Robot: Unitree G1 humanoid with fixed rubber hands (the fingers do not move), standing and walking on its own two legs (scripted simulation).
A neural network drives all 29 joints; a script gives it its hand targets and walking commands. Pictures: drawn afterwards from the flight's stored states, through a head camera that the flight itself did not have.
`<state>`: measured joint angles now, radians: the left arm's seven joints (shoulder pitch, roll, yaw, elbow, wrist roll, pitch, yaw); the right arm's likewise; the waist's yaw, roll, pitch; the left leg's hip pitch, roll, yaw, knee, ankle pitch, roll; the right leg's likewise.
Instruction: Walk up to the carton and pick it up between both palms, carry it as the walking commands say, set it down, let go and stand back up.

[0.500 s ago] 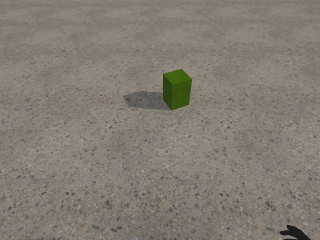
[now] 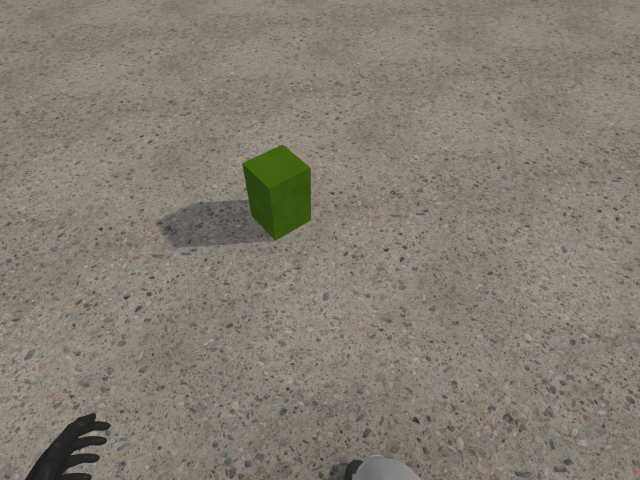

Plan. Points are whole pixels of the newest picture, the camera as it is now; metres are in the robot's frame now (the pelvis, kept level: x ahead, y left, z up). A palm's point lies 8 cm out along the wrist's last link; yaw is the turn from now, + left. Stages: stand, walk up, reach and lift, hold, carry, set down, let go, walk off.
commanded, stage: walk up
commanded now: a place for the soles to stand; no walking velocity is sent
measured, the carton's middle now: (278, 193) +1.22 +0.03 -0.62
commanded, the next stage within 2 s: none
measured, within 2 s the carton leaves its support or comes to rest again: neither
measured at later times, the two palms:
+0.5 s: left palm (22, 429) +0.25 +0.38 -0.09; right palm (483, 284) +0.38 -0.29 -0.05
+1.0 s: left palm (74, 254) +0.51 +0.37 -0.05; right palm (456, 235) +0.52 -0.31 -0.09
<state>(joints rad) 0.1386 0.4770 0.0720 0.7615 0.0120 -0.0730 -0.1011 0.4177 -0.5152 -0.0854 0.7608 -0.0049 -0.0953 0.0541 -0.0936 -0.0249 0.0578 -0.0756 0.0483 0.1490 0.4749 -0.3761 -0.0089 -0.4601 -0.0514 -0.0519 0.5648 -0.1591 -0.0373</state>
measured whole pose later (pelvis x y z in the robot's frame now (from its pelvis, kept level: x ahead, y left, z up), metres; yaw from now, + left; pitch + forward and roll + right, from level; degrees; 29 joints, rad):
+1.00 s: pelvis +0.43 +0.02 +0.00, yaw +2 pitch -1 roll +0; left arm 0.29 0.49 0.08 0.72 0.01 -0.10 -0.04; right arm 0.31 -0.47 -0.06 0.77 -0.01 -0.07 0.06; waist 0.01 0.04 0.05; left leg -0.48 0.08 0.03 0.87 -0.38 0.01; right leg -0.30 -0.04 -0.08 0.56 -0.25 -0.03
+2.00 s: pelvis +0.70 +0.05 -0.01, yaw +0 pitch -1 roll -1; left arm 0.20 0.43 0.00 0.93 0.00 -0.05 0.01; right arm 0.07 -0.43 -0.01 0.91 0.01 -0.04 0.01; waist 0.02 -0.01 0.06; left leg -0.36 0.05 0.06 0.65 -0.27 0.01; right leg -0.25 -0.02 0.00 0.64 -0.36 0.03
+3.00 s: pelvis +0.79 -0.12 -0.02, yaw +15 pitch -2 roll +1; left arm 0.27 0.50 0.12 0.64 0.06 0.07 -0.09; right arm 0.42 -0.53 -0.10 0.78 -0.01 -0.12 -0.11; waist 0.02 -0.10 0.07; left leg -0.37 -0.01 0.02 0.74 -0.34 0.02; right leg -0.53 -0.07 0.01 1.16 -0.44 -0.01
